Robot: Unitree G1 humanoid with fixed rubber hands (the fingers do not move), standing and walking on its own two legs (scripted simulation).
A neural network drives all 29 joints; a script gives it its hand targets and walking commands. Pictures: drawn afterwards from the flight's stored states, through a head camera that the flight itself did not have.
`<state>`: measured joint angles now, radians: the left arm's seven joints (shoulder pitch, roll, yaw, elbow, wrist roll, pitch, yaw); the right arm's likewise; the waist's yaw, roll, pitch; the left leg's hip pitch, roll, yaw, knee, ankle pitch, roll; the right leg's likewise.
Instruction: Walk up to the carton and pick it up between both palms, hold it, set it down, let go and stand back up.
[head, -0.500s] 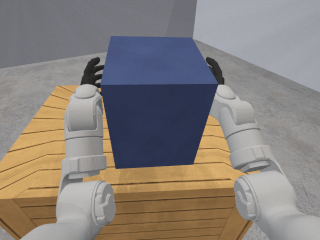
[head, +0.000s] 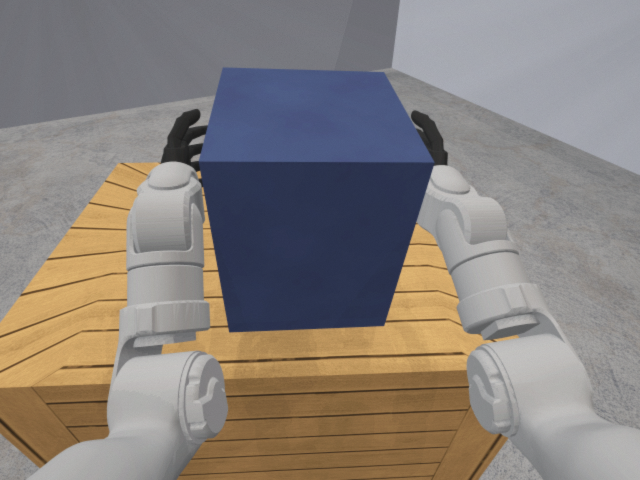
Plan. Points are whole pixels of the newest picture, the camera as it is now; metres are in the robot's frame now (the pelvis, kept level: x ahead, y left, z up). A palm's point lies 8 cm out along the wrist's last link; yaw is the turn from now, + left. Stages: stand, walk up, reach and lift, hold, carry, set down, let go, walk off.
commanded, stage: hold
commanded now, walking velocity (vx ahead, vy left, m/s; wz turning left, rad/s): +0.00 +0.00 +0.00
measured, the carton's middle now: (306, 202) +0.38 +0.00 +0.20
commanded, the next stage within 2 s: none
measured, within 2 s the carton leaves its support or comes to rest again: neither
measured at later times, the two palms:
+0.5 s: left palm (183, 169) +0.37 +0.14 +0.26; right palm (432, 169) +0.37 -0.15 +0.25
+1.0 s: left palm (181, 167) +0.37 +0.15 +0.26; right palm (431, 168) +0.37 -0.15 +0.25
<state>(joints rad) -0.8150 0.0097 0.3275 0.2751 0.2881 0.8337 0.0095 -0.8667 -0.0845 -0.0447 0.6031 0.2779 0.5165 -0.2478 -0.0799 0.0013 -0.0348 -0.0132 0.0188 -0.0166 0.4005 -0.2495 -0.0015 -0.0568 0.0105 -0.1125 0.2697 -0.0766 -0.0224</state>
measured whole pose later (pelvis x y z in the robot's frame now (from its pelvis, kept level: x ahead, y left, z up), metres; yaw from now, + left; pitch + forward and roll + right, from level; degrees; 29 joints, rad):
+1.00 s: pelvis +0.00 +0.00 +0.00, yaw +0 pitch -7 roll -1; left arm -0.85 0.02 0.34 0.32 0.27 0.83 0.01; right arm -0.89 -0.09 -0.05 0.62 0.29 0.55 -0.26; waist -0.08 0.01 -0.06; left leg -0.03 0.02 -0.02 0.40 -0.25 0.00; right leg -0.08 0.01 -0.11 0.28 -0.08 -0.03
